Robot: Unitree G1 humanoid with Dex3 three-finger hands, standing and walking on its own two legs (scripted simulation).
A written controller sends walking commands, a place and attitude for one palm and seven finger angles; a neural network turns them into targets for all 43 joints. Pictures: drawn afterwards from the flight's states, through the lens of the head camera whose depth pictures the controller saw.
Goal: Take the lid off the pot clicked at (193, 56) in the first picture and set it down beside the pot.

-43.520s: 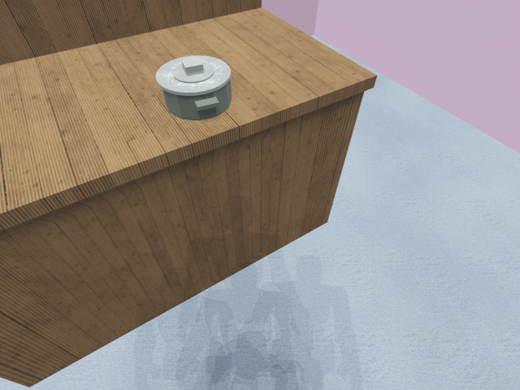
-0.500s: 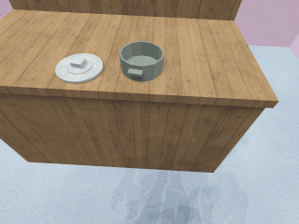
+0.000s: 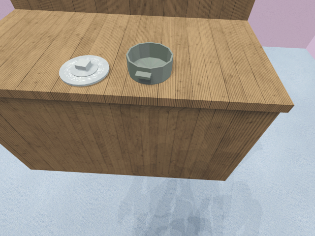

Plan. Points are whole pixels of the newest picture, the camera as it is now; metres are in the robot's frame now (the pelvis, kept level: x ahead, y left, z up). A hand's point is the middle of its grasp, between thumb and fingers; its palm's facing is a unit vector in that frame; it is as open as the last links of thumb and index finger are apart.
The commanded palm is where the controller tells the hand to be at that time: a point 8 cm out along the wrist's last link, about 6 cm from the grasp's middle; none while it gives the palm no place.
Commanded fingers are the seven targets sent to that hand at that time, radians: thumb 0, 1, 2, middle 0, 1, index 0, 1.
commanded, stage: look to check the result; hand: left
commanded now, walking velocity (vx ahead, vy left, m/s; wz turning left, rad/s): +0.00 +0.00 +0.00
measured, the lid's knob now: (83, 64) +0.67 +0.31 +0.04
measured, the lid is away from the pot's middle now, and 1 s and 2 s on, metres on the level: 0.25 0.25 0.25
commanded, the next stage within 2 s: stand and wait in 0.20 s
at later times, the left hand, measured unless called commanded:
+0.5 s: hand out of the picture +0.01 +0.17 -0.18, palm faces +0.04 -0.98 -0.19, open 7.3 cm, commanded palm none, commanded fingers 0.00 0.90 0.90 -0.20 -0.30 -0.20 -0.30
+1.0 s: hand out of the picture +0.00 +0.17 -0.18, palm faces +0.04 -0.98 -0.19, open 7.3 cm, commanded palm none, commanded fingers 0.00 0.90 0.90 -0.20 -0.30 -0.20 -0.30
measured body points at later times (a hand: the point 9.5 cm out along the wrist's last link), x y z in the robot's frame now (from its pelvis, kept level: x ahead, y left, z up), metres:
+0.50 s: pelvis +0.00 +0.00 +0.00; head +0.03 +0.00 +0.45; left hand +0.01 +0.22 -0.16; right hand -0.02 -0.21 -0.16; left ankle -0.05 +0.11 -0.74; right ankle -0.01 -0.12 -0.74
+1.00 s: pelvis +0.00 +0.00 +0.00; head +0.02 +0.00 +0.45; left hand +0.00 +0.22 -0.16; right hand -0.02 -0.21 -0.16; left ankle -0.05 +0.11 -0.74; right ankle -0.01 -0.12 -0.74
